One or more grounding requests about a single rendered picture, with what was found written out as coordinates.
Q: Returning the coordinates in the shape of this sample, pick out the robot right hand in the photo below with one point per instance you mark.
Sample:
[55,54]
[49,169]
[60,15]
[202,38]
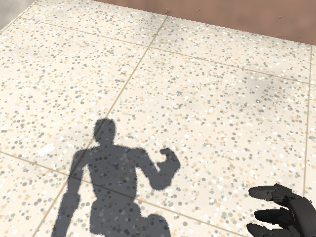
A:
[298,221]

